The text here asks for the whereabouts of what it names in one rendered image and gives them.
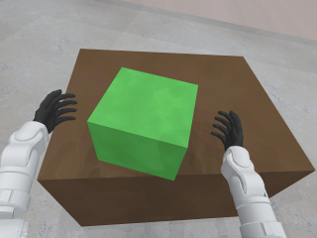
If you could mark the carton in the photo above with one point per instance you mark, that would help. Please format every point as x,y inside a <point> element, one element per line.
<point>143,122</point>

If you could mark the robot right forearm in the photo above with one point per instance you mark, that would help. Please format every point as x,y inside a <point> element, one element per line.
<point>251,201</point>

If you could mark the robot left forearm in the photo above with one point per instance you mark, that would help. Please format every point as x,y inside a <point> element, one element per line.
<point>18,166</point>

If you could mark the robot right hand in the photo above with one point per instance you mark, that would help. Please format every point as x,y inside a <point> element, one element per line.
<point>234,132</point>

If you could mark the pedestal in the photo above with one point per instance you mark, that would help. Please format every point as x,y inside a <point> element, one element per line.
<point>97,193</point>

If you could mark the left robot upper arm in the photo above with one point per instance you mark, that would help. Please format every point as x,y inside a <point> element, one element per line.
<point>14,228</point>

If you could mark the robot left hand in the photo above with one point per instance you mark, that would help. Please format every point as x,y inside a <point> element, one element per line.
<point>49,109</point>

